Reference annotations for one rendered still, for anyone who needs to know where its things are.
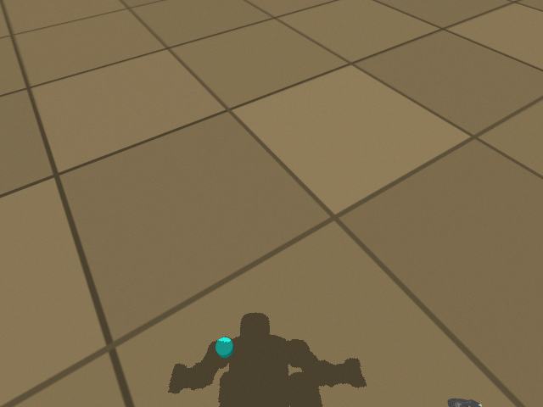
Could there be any tin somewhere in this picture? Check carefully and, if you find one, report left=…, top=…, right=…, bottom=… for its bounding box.
left=216, top=337, right=234, bottom=358

